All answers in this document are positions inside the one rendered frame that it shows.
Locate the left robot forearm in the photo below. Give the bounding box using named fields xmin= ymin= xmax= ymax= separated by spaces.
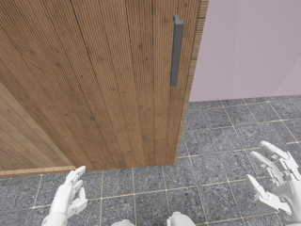
xmin=41 ymin=213 xmax=68 ymax=226

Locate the wardrobe door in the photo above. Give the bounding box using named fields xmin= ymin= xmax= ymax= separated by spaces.
xmin=0 ymin=0 xmax=200 ymax=171
xmin=0 ymin=82 xmax=73 ymax=171

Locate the handle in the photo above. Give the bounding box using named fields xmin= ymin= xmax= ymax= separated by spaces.
xmin=169 ymin=14 xmax=184 ymax=87

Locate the robot right thigh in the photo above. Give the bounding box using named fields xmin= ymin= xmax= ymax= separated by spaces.
xmin=166 ymin=214 xmax=196 ymax=226

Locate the robot right hand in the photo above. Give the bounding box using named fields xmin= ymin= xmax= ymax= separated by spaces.
xmin=245 ymin=140 xmax=301 ymax=225

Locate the robot left hand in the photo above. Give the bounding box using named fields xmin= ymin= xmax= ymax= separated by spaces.
xmin=49 ymin=166 xmax=87 ymax=218

